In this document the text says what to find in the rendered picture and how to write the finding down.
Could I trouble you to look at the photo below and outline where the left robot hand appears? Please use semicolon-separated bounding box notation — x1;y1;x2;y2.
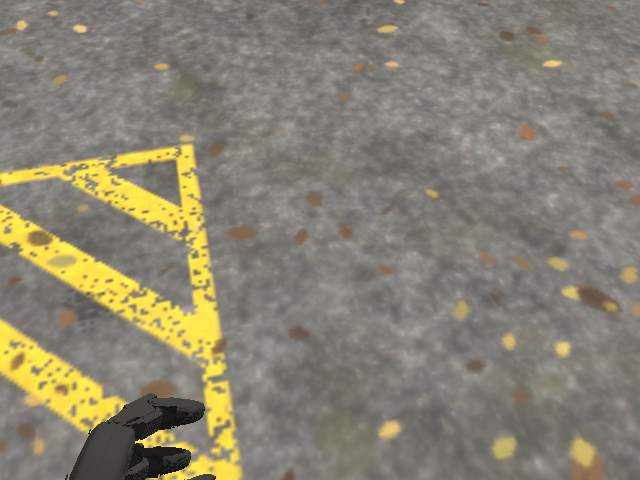
65;393;216;480

